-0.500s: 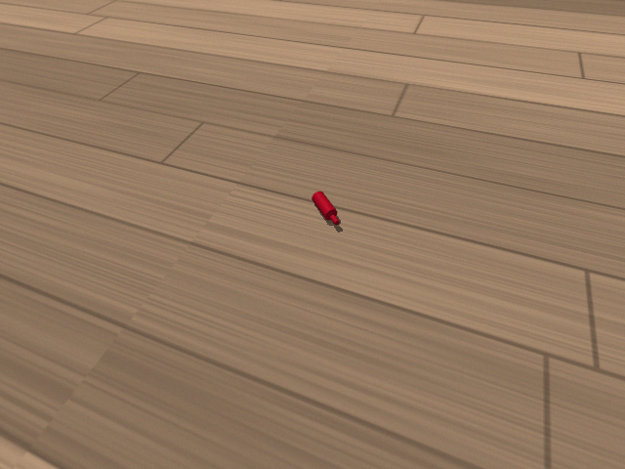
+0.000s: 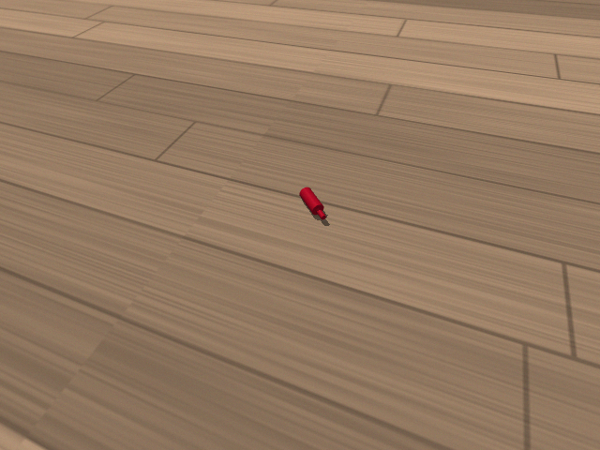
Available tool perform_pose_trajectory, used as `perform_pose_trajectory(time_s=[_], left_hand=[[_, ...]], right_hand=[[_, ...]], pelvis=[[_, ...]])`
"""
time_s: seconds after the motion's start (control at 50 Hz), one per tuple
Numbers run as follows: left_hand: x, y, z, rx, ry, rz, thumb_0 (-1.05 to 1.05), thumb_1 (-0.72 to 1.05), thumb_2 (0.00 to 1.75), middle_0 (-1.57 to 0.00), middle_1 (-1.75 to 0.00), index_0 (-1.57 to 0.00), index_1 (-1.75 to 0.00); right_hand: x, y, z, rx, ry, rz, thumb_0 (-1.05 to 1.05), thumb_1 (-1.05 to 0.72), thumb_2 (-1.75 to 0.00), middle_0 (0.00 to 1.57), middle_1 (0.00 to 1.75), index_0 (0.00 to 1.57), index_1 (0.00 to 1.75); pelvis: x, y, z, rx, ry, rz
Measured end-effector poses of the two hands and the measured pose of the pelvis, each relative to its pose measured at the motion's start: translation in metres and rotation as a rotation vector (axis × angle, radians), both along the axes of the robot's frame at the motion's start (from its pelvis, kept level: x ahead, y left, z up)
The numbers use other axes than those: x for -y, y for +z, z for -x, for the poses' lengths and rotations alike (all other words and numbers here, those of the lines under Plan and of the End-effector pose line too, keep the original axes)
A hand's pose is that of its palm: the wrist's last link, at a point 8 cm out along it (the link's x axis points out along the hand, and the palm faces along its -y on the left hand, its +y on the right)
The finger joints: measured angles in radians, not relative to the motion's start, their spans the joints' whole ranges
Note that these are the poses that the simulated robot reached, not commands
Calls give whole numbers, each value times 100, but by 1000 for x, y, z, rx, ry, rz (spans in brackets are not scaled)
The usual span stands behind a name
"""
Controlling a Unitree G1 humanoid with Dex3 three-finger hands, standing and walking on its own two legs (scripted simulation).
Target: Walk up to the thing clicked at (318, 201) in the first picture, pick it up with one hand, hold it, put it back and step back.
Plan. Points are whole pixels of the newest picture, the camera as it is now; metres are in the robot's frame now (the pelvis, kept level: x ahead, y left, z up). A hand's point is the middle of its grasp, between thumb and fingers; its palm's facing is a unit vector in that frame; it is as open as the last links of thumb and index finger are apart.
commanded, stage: stand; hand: left
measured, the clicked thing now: (314, 204) +1.30 -0.02 -0.75
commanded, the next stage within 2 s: walk up in 0.62 s
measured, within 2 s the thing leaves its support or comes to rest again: neither
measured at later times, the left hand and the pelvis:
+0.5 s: hand out of the picture +0.08 +0.25 -0.15, palm faces -0.02 -0.94 -0.35, open 7.4 cm; pelvis +0.00 +0.00 +0.00, yaw +0 degrees
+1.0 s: hand (74, 440) +0.19 +0.38 -0.16, palm faces -0.27 -0.84 -0.48, open 7.4 cm; pelvis +0.07 +0.10 -0.03, yaw -17 degrees
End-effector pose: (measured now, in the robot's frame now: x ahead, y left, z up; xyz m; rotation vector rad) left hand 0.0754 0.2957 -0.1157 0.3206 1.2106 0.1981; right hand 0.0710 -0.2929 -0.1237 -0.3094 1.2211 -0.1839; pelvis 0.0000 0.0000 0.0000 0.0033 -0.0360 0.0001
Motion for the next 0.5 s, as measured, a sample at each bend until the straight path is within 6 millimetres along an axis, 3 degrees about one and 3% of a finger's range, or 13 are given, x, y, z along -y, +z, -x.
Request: perform_pose_trajectory(time_s=[0.5], left_hand=[[0, 0, 5, -14, 3, -3, 1, 90, 90, -20, -30, -20, -30]], right_hand=[[3, 0, 6, -16, -6, 1, 1, -90, -90, 21, 30, 20, 30]], pelvis=[[2, 0, 0, -1, 0, 1]])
